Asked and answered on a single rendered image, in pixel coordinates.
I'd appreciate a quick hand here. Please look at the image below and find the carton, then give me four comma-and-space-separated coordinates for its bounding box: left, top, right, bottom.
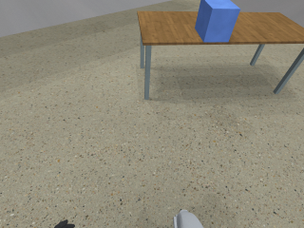
195, 0, 240, 43

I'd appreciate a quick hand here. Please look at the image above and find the table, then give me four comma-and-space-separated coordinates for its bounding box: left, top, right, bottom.
137, 10, 304, 100

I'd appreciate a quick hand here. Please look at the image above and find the robot right thigh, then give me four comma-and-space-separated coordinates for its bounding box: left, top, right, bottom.
173, 212, 203, 228

